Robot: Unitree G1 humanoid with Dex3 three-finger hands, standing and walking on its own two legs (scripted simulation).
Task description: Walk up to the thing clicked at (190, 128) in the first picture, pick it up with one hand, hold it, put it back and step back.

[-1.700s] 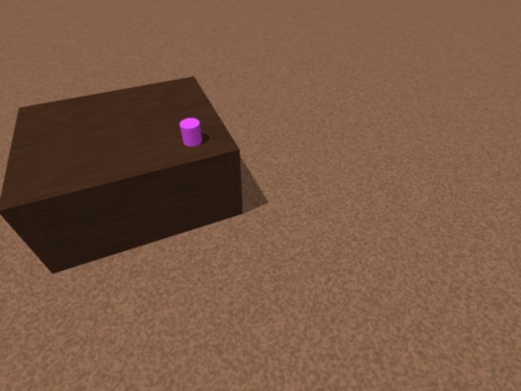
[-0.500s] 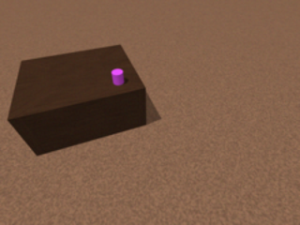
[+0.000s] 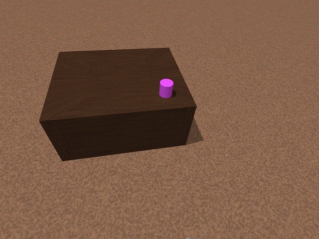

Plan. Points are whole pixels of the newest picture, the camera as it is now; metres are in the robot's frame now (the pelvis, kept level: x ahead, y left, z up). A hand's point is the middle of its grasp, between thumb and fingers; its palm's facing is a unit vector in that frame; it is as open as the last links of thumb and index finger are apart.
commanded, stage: walk up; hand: right
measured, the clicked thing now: (166, 88) +1.04 -0.12 -0.30
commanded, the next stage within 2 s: none
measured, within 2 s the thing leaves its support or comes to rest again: neither
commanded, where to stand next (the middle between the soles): +0.58 +0.04 m, yaw +6 degrees
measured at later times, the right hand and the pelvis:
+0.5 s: hand (239, 183) +0.33 -0.29 -0.14, palm faces -0.17 +0.93 -0.34, open 7.4 cm; pelvis +0.21 -0.03 +0.01, yaw +6 degrees
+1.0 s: hand (205, 139) +0.50 -0.21 -0.11, palm faces -0.17 +0.91 -0.39, open 7.4 cm; pelvis +0.38 +0.04 +0.00, yaw +9 degrees
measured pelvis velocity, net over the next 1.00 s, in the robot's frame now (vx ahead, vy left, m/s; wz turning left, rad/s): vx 0.38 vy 0.04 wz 0.15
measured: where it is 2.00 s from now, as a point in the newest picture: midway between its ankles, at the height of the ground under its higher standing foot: (141, 197)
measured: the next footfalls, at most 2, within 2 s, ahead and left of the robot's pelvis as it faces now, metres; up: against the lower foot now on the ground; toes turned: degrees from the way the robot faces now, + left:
right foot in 0.22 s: +0.25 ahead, -0.13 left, +0.00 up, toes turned -2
left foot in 0.68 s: +0.42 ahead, +0.15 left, +0.00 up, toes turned +12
